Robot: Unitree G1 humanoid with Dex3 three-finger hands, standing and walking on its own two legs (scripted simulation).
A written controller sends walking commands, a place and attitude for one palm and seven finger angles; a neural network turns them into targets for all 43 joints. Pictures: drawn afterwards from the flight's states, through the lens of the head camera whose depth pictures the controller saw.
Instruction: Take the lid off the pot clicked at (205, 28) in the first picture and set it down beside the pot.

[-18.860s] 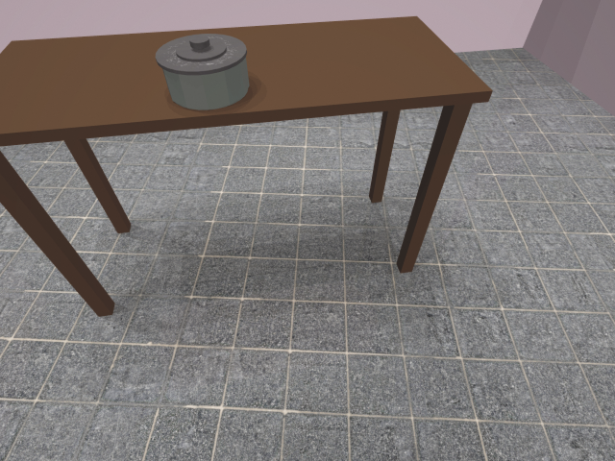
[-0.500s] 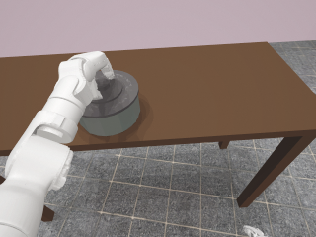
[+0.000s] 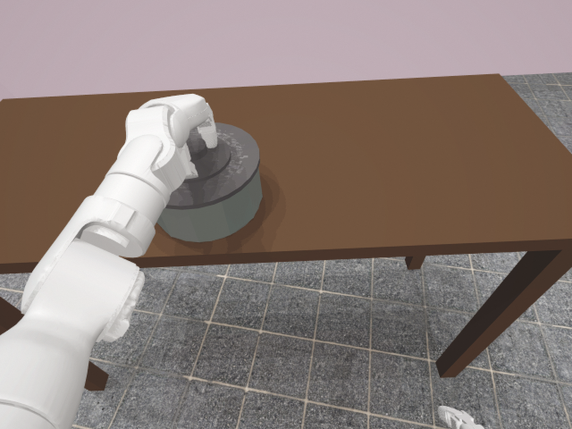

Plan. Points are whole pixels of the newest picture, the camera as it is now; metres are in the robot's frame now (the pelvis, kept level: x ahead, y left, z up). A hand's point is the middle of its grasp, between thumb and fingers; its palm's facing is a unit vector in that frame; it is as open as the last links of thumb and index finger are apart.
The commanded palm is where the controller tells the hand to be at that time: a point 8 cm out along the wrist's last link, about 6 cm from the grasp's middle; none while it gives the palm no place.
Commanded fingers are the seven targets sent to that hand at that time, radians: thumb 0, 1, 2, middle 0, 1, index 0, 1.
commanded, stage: close the fingers and squeeze the knob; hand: left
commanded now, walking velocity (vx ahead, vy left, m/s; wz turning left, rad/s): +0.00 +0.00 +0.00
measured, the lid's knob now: (192, 149) +0.49 +0.15 +0.15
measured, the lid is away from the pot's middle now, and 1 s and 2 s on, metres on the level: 0.00 0.00 0.01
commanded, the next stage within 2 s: lift the lid straight up in 1.02 s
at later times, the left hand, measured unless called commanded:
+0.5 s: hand (185, 146) +0.47 +0.15 +0.17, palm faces -0.36 -0.12 -0.93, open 7.4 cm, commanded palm +0.45 +0.16 +0.22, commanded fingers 0.00 0.34 0.90 -0.65 -1.02 -0.74 -1.04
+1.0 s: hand (186, 150) +0.46 +0.15 +0.17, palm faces -0.33 -0.12 -0.94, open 7.1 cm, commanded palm +0.44 +0.16 +0.22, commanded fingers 0.00 0.62 1.01 -0.76 -1.12 -0.85 -1.09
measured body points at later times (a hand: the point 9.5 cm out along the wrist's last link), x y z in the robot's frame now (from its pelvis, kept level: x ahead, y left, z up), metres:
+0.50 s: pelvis +0.01 +0.00 +0.00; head +0.03 -0.03 +0.45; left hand +0.48 +0.15 +0.22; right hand +0.11 -0.27 -0.13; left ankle +0.05 +0.12 -0.73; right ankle -0.07 -0.12 -0.73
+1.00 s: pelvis +0.01 +0.00 +0.00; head +0.02 -0.02 +0.45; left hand +0.47 +0.15 +0.22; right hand +0.12 -0.26 -0.12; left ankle +0.05 +0.12 -0.73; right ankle -0.07 -0.12 -0.73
